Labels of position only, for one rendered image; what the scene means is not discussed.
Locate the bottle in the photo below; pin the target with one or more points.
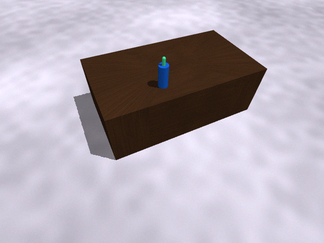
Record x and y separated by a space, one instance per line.
163 74

